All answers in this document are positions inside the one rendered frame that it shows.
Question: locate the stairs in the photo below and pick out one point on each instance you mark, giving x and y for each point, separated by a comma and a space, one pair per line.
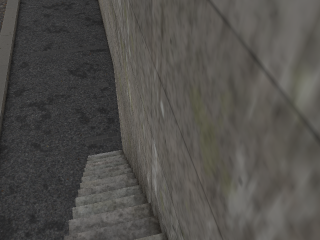
111, 204

